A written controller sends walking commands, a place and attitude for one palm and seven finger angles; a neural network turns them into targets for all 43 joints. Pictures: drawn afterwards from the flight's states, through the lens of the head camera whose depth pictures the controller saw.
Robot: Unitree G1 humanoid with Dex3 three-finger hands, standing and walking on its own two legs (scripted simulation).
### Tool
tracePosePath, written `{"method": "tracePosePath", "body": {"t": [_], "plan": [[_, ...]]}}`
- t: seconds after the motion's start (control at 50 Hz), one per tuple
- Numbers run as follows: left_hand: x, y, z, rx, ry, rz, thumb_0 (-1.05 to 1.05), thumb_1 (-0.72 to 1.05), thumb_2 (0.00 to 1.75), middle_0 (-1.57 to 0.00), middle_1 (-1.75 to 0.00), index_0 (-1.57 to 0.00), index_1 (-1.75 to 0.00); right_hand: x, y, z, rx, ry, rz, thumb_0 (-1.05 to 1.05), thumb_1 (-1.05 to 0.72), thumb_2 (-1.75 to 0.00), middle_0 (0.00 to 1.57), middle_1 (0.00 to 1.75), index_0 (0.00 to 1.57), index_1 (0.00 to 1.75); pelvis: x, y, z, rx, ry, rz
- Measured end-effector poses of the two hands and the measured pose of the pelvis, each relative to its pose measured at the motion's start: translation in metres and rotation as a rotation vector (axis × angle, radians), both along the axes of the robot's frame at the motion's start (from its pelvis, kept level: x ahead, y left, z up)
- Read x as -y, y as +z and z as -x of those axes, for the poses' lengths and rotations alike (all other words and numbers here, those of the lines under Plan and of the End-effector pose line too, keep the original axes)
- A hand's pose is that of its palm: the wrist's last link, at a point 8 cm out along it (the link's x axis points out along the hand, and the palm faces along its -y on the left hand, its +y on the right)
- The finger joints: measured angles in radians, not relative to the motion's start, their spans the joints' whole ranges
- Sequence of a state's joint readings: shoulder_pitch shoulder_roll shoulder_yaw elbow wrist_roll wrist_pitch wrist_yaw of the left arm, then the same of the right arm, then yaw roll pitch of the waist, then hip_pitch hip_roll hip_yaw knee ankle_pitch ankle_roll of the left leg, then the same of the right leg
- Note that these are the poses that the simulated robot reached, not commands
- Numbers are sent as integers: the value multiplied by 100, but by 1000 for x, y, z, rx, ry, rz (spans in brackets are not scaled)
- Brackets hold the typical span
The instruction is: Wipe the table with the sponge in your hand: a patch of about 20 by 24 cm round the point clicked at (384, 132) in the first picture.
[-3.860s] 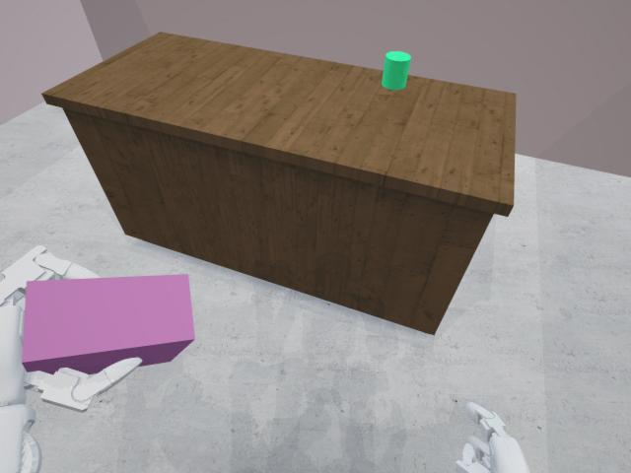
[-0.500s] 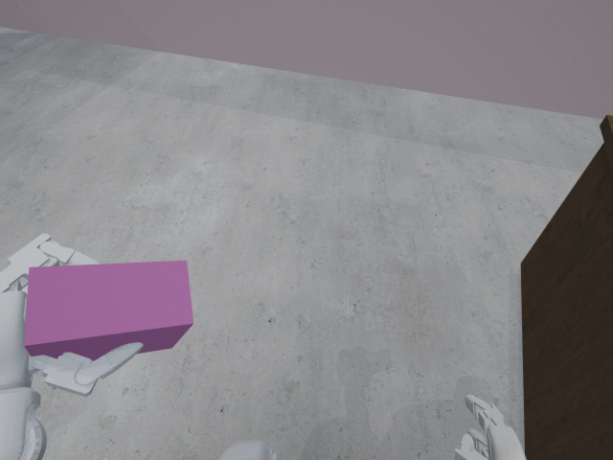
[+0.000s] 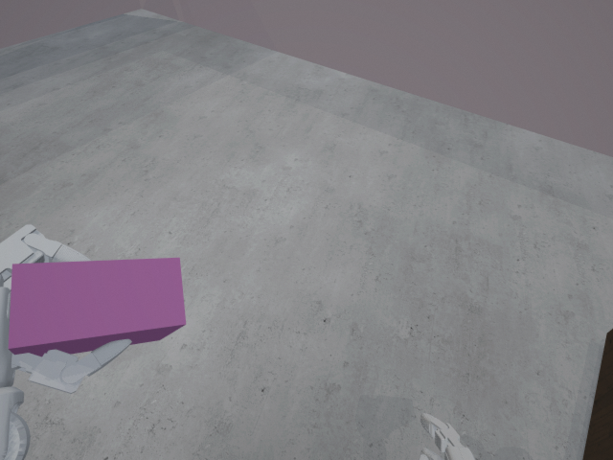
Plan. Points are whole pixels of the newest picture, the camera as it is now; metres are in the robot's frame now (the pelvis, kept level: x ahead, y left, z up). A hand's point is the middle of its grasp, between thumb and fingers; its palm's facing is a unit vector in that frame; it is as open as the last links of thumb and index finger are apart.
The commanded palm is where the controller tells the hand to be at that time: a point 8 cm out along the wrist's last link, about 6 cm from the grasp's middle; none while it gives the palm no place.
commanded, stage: walk to a spot facing it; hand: left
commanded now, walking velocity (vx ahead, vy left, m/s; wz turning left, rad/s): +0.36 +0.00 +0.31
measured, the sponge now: (125, 307) +0.22 +0.21 +0.16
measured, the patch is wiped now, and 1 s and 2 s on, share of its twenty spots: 0.00 0.00 0.00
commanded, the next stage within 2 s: turn to face it in 1.26 s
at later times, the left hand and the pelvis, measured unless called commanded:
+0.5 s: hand (83, 273) +0.25 +0.26 +0.17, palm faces +0.60 -0.71 -0.38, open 10.1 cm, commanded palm +0.19 +0.29 +0.17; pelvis +0.09 -0.01 -0.02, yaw +10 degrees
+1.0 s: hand (152, 213) +0.35 +0.23 +0.16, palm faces +0.64 -0.64 -0.43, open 10.1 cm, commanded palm +0.27 +0.26 +0.17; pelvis +0.21 -0.05 -0.01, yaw +19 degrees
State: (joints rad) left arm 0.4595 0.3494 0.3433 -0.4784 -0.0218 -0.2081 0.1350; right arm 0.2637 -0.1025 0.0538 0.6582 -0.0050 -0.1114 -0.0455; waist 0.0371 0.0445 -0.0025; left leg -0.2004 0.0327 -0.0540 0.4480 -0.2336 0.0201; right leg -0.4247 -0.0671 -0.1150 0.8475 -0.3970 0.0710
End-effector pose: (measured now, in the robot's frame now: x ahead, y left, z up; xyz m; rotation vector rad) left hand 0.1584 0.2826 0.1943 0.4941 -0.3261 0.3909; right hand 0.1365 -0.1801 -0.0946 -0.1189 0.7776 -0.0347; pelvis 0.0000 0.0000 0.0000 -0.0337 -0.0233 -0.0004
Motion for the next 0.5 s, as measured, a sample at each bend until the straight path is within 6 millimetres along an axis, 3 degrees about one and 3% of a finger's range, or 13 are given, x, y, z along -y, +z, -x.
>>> {"method": "tracePosePath", "body": {"t": [0.06,0.14,0.22,0.32,0.4,0.5], "plan": [[9,-6,-2,-36,48,-23,-1,-50,99,-74,-133,-76,-133,10,-11,-13,-2,36,-13,1,-90,-89,21,30,21,30,15,-7,-5,-4,18,-18],[28,-14,-6,-38,64,-15,-1,-50,99,-74,-133,-76,-133,37,-26,-33,-22,78,25,1,-90,-89,21,30,21,30,29,-18,-8,1,72,-36],[37,-11,-9,-67,63,-4,-1,-50,99,-74,-133,-76,-133,70,-16,-52,-45,53,93,1,-90,-89,21,30,21,30,34,-8,-20,-2,101,-61],[28,-3,-14,-93,106,-43,-1,-50,99,-74,-133,-76,-133,94,2,-80,-38,40,173,1,-90,-89,20,30,20,30,35,0,-40,-18,149,-82],[12,-3,-20,-69,166,-35,-1,-50,99,-74,-133,-76,-133,92,10,-106,-29,63,213,1,-90,-89,20,30,20,30,28,-2,-59,-26,169,-82],[-9,-14,-41,40,189,-15,-1,-50,99,-74,-133,-76,-133,64,4,-147,32,92,227,1,-90,-89,20,30,20,30,10,-23,-86,-18,175,-65]]}}
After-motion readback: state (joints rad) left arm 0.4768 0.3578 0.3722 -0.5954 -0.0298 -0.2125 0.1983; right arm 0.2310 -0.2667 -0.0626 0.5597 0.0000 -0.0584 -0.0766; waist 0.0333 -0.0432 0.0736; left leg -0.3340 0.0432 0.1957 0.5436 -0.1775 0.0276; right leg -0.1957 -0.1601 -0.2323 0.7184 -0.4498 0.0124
